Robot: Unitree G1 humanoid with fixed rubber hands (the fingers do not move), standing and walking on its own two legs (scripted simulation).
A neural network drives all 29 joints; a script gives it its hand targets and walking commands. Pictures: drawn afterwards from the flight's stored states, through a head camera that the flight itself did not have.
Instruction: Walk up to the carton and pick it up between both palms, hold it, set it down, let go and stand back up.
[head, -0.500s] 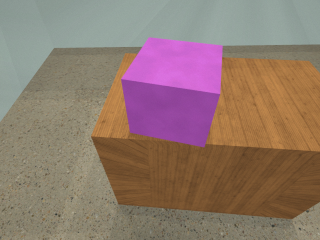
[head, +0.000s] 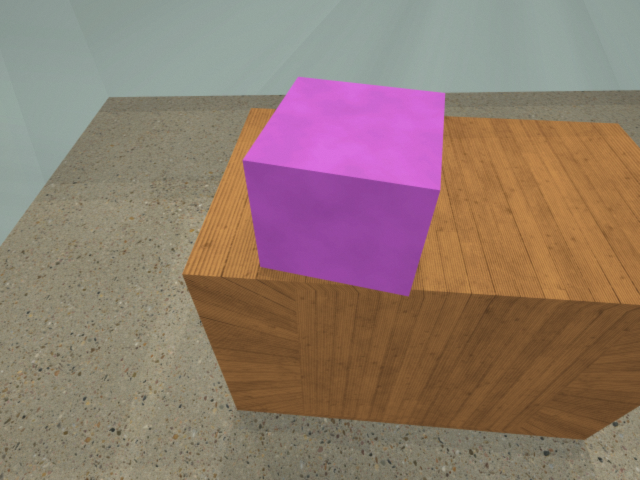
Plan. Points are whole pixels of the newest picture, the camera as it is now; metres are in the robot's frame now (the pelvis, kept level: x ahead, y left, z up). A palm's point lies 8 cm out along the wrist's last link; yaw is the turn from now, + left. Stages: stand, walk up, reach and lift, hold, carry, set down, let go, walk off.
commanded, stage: stand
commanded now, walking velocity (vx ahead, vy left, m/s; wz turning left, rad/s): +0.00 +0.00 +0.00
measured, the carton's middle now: (350, 181) +0.62 -0.05 +0.03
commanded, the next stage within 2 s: walk up in 1.02 s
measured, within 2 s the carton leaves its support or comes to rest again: neither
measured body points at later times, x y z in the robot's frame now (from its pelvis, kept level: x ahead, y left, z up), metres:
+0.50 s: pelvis +0.00 +0.00 +0.00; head +0.01 +0.00 +0.45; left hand +0.07 +0.26 -0.13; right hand +0.07 -0.26 -0.12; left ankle +0.02 +0.12 -0.73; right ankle +0.01 -0.12 -0.73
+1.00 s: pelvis +0.00 +0.00 +0.00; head +0.01 +0.00 +0.45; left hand +0.06 +0.26 -0.13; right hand +0.06 -0.26 -0.13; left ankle +0.02 +0.13 -0.73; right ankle +0.01 -0.12 -0.73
